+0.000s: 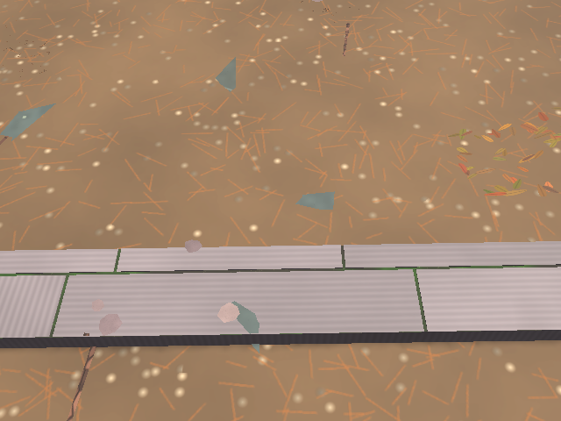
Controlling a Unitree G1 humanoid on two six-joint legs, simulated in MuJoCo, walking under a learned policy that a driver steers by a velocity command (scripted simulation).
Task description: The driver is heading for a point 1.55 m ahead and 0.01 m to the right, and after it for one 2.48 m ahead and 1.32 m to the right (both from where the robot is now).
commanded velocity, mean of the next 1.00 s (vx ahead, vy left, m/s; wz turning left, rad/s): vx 0.02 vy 0.00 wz -0.04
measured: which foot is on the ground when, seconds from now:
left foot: down 0.00-0.04, up 0.06-0.48, down 0.50-0.78, up 0.80-1.00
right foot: up 0.00-0.02, down 0.04-1.00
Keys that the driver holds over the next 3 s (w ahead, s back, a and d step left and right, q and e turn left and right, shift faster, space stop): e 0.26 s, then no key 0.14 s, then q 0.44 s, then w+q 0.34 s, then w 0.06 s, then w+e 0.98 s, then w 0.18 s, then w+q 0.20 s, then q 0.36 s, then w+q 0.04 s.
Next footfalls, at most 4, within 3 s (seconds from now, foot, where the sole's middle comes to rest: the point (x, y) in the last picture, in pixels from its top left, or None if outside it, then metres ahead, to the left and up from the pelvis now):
0.04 right None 0.04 -0.11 -0.77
0.50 left None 0.10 0.11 -0.77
1.12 left None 0.11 0.16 -0.77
1.62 right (288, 405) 0.48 0.03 -0.77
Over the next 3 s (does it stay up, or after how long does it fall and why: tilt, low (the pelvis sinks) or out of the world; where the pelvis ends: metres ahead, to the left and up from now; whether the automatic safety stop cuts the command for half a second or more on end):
stays up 0.98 0.00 0.04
